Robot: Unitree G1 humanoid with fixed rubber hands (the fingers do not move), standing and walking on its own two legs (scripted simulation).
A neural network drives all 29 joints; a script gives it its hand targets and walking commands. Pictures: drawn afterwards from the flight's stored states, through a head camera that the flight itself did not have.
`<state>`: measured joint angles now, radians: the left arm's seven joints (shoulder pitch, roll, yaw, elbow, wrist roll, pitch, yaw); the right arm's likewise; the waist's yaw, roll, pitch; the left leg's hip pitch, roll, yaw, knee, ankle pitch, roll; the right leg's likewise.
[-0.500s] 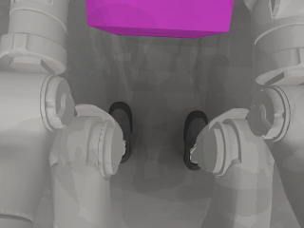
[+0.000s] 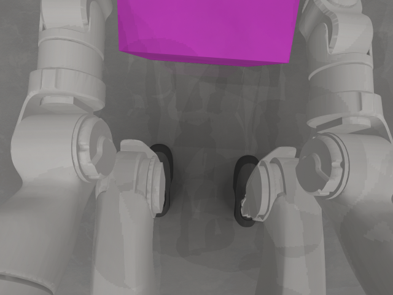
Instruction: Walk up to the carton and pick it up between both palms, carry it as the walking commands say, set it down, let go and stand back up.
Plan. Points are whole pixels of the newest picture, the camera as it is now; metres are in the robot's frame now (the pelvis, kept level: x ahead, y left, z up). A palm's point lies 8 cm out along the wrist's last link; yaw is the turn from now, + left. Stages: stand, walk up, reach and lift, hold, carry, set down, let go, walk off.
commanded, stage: reach and lift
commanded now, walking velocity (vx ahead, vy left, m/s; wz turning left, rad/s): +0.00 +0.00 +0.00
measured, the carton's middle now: out of the picture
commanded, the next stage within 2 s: none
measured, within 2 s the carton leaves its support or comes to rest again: neither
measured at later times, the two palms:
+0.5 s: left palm out of the picture +0.55 +0.18 -0.07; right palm out of the picture +0.55 -0.12 -0.07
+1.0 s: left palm out of the picture +0.53 +0.18 +0.00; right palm out of the picture +0.53 -0.12 +0.01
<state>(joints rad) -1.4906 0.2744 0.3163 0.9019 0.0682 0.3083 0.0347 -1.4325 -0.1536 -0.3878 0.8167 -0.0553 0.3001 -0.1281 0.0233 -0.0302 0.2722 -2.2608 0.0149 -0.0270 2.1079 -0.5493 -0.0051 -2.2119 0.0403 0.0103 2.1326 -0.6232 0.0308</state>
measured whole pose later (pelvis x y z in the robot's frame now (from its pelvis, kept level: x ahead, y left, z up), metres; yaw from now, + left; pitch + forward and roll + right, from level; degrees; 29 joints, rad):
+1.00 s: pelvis +0.00 +0.00 +0.09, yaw +1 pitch +46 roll -1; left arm -1.23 0.09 0.46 0.69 0.24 0.42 0.01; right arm -1.19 0.01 -0.53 0.60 -0.23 0.41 -0.06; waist 0.00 -0.02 -0.04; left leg -2.11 -0.01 -0.04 1.76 -0.47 -0.02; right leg -2.06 0.05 0.02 1.79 -0.54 0.03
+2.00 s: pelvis +0.02 +0.00 +0.20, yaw +2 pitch +39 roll -1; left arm -0.93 -0.04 0.48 0.61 0.32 0.42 -0.01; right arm -0.90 0.11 -0.54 0.56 -0.30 0.41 -0.01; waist -0.01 -0.02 -0.17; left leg -1.65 -0.01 -0.04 1.39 -0.42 -0.01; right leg -1.60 0.04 0.03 1.41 -0.48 0.03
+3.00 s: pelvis +0.05 +0.00 +0.33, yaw +3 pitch +22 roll +0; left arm -0.59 -0.15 0.45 0.45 0.36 0.41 -0.06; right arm -0.56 0.21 -0.48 0.41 -0.35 0.39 0.03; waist -0.01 -0.02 -0.06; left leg -0.94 -0.01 -0.04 0.79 -0.25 -0.01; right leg -0.90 0.02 0.04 0.81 -0.30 0.01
